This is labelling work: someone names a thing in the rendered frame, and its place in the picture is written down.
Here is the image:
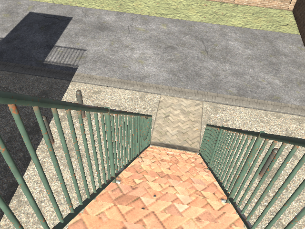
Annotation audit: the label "stairs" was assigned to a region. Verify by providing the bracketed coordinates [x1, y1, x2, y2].
[67, 145, 247, 229]

